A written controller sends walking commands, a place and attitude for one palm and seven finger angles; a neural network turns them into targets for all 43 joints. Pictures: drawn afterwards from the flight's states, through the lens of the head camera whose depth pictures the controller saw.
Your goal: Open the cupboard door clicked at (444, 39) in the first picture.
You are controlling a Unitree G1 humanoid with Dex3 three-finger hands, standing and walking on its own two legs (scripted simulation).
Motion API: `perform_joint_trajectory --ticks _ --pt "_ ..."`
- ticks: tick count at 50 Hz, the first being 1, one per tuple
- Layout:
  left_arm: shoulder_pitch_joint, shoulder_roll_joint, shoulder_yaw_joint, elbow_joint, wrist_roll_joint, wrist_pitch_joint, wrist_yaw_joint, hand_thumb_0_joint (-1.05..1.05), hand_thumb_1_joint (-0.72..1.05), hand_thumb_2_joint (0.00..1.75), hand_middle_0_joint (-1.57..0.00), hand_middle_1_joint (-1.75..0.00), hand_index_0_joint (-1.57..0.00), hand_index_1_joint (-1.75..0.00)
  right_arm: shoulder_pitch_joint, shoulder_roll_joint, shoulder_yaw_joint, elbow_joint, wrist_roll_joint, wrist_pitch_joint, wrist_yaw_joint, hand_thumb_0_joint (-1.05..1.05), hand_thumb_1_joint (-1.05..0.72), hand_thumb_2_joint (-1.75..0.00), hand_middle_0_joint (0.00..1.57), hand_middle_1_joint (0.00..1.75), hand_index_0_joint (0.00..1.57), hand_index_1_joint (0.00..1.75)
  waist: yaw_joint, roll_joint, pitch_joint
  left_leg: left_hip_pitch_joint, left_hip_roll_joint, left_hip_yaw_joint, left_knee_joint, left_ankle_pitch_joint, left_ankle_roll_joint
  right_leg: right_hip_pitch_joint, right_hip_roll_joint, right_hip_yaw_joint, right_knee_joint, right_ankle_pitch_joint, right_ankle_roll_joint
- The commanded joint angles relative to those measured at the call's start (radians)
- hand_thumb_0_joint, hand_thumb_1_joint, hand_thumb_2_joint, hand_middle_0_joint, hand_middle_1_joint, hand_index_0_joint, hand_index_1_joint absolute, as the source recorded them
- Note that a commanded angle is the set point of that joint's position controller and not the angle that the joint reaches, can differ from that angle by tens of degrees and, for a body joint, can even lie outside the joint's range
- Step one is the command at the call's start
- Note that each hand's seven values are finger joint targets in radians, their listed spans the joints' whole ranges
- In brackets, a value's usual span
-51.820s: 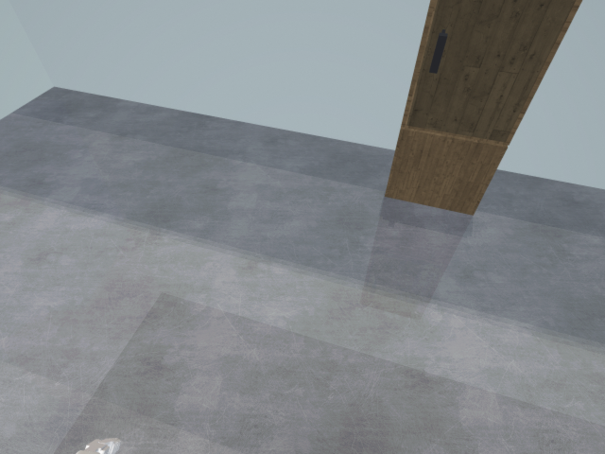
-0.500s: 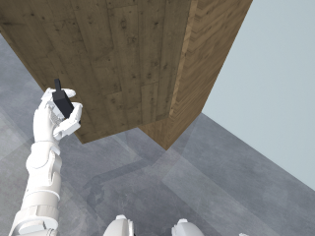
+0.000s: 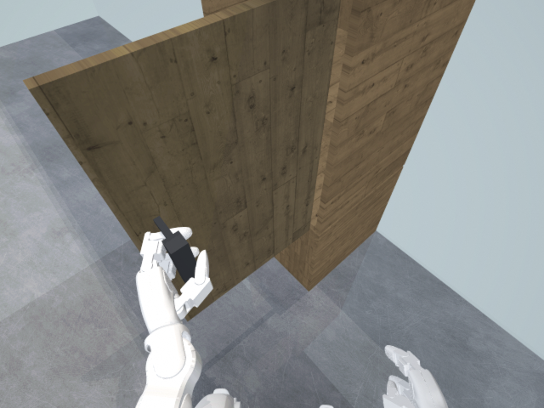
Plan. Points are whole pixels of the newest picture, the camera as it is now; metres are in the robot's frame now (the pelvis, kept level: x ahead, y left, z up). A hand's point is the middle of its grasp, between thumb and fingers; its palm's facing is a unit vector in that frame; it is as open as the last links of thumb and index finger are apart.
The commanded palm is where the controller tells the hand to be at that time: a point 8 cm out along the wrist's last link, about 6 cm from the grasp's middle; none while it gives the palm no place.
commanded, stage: pull the door open along its arc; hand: left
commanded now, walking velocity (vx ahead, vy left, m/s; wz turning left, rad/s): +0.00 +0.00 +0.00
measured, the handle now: (177, 252) +0.34 +0.16 +0.03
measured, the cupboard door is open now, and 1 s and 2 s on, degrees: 88 93 95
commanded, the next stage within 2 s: open thumb and fingers to let go in 0.02 s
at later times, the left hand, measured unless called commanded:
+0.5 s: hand (216, 285) +0.28 +0.09 +0.04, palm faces +0.40 -0.92 +0.00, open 9.8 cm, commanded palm +0.24 +0.14 +0.03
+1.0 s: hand (215, 286) +0.28 +0.09 +0.04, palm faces +0.35 -0.94 -0.01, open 14.8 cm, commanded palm +0.25 +0.13 +0.03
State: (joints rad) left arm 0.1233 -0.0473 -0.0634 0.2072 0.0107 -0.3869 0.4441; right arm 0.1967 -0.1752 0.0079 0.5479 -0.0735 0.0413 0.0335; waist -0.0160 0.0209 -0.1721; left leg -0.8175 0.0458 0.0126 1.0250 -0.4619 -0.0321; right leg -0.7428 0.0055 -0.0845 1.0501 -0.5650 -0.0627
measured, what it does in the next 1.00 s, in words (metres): stands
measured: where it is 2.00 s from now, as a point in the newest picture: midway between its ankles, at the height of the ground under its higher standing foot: outside the picture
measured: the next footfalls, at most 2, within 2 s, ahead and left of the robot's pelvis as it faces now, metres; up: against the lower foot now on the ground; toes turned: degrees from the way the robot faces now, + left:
none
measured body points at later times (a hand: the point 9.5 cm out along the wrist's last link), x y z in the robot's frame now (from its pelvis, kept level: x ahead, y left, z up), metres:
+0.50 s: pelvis -0.02 -0.01 -0.01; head +0.04 -0.04 +0.44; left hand +0.26 +0.14 +0.04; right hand +0.15 -0.24 -0.12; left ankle +0.02 +0.14 -0.67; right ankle -0.03 -0.08 -0.67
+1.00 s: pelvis -0.03 +0.01 -0.01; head +0.03 +0.00 +0.44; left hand +0.26 +0.14 +0.04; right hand +0.15 -0.20 -0.12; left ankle +0.02 +0.14 -0.67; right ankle -0.03 -0.08 -0.67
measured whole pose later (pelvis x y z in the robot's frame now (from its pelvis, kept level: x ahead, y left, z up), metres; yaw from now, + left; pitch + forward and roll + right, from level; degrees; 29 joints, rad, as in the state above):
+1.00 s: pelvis -0.03 +0.01 -0.01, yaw +1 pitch +14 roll +0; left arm 0.01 -0.09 -0.18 0.31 0.09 -0.40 0.56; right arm 0.18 -0.18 0.00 0.60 -0.08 0.00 0.01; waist 0.00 0.04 -0.16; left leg -0.89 0.02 0.00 1.08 -0.44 -0.01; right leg -0.80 -0.02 -0.10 1.10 -0.55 -0.05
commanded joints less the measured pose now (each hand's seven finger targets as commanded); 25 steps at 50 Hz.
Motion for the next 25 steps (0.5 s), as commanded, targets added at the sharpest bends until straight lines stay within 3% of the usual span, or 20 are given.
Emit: perform_joint_trajectory --ticks 1,4,5,6,9,10,16,17,20,23,24,25 --pt "-0.022 -0.013 -0.047 -0.23 0.042 -0.082 0.041 0.0 0.9 0.9 -0.4 -1.35 -0.4 -1.35 -0.031 -0.104 -0.045 -0.13 -0.006 -0.068 -0.005 0.0 -0.9 -0.9 0.2 0.3 0.2 0.3 0.002 -0.093 -0.211 0.128 -0.052 -0.013 -0.054 0.268 0.04 0.165 -0.033 0.103 -0.168 0.609 0.072" --pt "-0.046 -0.061 -0.119 -0.248 0.078 -0.082 0.057 0.0 0.9 0.9 -0.4 -1.35 -0.4 -1.35 -0.029 -0.101 -0.045 -0.129 -0.013 -0.092 -0.007 0.0 -0.9 -0.9 0.2 0.3 0.2 0.3 -0.014 -0.116 -0.22 0.104 -0.057 -0.022 -0.039 0.245 0.042 0.163 -0.047 0.126 -0.175 0.611 0.078" --pt "-0.065 -0.054 -0.122 -0.249 0.087 -0.082 0.063 0.0 0.9 0.9 -0.4 -1.35 -0.4 -1.35 -0.028 -0.103 -0.048 -0.125 -0.015 -0.098 -0.009 0.0 -0.9 -0.9 0.2 0.3 0.2 0.3 -0.017 -0.128 -0.228 0.091 -0.056 -0.024 -0.031 0.232 0.041 0.16 -0.056 0.137 -0.175 0.609 0.083" --pt "-0.168 -0.013 -0.093 -0.231 0.104 -0.087 0.076 0.0 0.9 0.9 -0.4 -1.35 -0.4 -1.35 -0.025 -0.108 -0.049 -0.103 -0.016 -0.096 -0.016 0.0 -0.9 -0.9 0.2 0.3 0.2 0.3 -0.033 -0.131 -0.211 0.079 -0.054 -0.027 -0.021 0.217 0.042 0.133 -0.059 0.142 -0.176 0.575 0.081" --pt "-0.182 0.028 -0.041 -0.186 0.105 -0.093 0.08 0.0 0.69 0.81 -0.38 -1.33 -0.38 -1.33 -0.032 -0.103 -0.052 -0.087 -0.015 -0.097 -0.029 0.0 -0.9 -0.9 0.2 0.3 0.2 0.3 -0.017 -0.149 -0.223 0.036 -0.057 -0.03 -0.006 0.188 0.041 0.158 -0.076 0.192 -0.2 0.534 0.087" --pt "-0.164 0.012 -0.046 -0.177 0.093 -0.095 0.072 0.0 0.62 0.78 -0.38 -1.32 -0.38 -1.32 -0.038 -0.101 -0.053 -0.086 -0.014 -0.097 -0.032 0.0 -0.9 -0.9 0.2 0.3 0.2 0.3 -0.011 -0.151 -0.237 0.026 -0.061 -0.027 -0.006 0.184 0.04 0.182 -0.085 0.207 -0.205 0.546 0.093" --pt "-0.219 0.005 -0.03 -0.165 0.016 -0.107 0.028 0.0 0.2 0.6 -0.35 -1.27 -0.35 -1.27 -0.052 -0.104 -0.052 -0.074 0.0 -0.098 -0.036 0.0 -0.9 -0.9 0.2 0.3 0.2 0.3 -0.005 -0.144 -0.236 0.04 -0.06 -0.031 -0.019 0.166 0.039 0.188 -0.085 0.209 -0.227 0.493 0.093" --pt "-0.231 -0.005 -0.043 -0.177 0.014 -0.114 0.025 0.0 0.13 0.57 -0.35 -1.27 -0.35 -1.27 -0.055 -0.105 -0.053 -0.075 0.0 -0.101 -0.035 0.0 -0.9 -0.9 0.2 0.3 0.2 0.3 -0.008 -0.118 -0.242 0.052 -0.06 -0.03 -0.021 0.168 0.04 0.179 -0.083 0.203 -0.223 0.492 0.091" --pt "-0.217 -0.015 -0.05 -0.132 0.024 -0.116 0.032 0.0 -0.08 0.48 -0.33 -1.24 -0.33 -1.24 -0.05 -0.109 -0.053 -0.078 -0.002 -0.102 -0.029 0.0 -0.9 -0.9 0.2 0.3 0.2 0.3 -0.01 -0.142 -0.224 0.055 -0.057 -0.033 -0.025 0.169 0.042 0.148 -0.073 0.175 -0.212 0.464 0.086" --pt "-0.274 -0.026 -0.067 -0.113 0.04 -0.119 0.043 0.0 -0.29 0.39 -0.32 -1.22 -0.32 -1.22 -0.05 -0.112 -0.053 -0.078 -0.003 -0.102 -0.025 0.0 -0.9 -0.9 0.2 0.3 0.2 0.3 -0.019 -0.129 -0.21 0.066 -0.058 -0.03 -0.027 0.148 0.046 0.105 -0.067 0.162 -0.215 0.396 0.081" --pt "-0.256 -0.004 -0.044 -0.103 0.045 -0.117 0.049 0.0 -0.36 0.36 -0.31 -1.22 -0.31 -1.22 -0.049 -0.113 -0.054 -0.08 -0.003 -0.099 -0.026 0.0 -0.9 -0.9 0.2 0.3 0.2 0.3 -0.008 -0.14 -0.217 0.061 -0.056 -0.031 -0.025 0.157 0.045 0.115 -0.064 0.165 -0.213 0.395 0.077" --pt "-0.26 -0.019 -0.055 -0.099 0.045 -0.115 0.052 0.0 -0.43 0.33 -0.3 -1.21 -0.3 -1.21 -0.056 -0.112 -0.054 -0.085 -0.004 -0.099 -0.025 0.0 -0.9 -0.9 0.2 0.3 0.2 0.3 -0.007 -0.138 -0.229 0.06 -0.058 -0.028 -0.027 0.154 0.046 0.116 -0.065 0.163 -0.209 0.392 0.077"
